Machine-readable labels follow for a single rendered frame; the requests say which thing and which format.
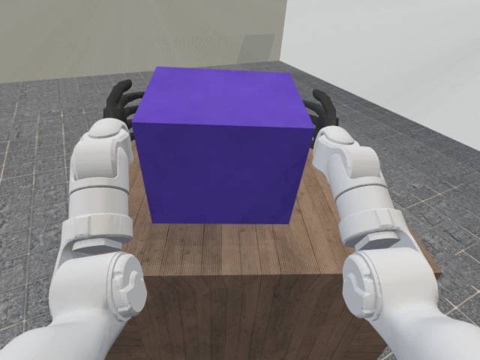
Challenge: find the robot left upper arm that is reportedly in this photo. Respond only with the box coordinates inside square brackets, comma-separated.
[0, 251, 147, 360]

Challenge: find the carton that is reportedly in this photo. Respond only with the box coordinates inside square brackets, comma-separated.
[131, 67, 315, 224]

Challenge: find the pedestal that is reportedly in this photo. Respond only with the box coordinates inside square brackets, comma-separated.
[96, 140, 442, 360]

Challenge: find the robot right forearm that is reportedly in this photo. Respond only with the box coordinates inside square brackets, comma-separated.
[312, 126, 439, 303]

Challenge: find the robot left hand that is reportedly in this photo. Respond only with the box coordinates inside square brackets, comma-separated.
[103, 79, 145, 141]

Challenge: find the robot left forearm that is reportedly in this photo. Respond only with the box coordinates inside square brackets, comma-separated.
[49, 118, 134, 317]

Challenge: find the robot right hand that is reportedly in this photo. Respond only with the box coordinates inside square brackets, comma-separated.
[302, 89, 339, 149]

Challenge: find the robot right upper arm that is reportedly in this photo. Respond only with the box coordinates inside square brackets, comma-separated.
[343, 247, 480, 360]

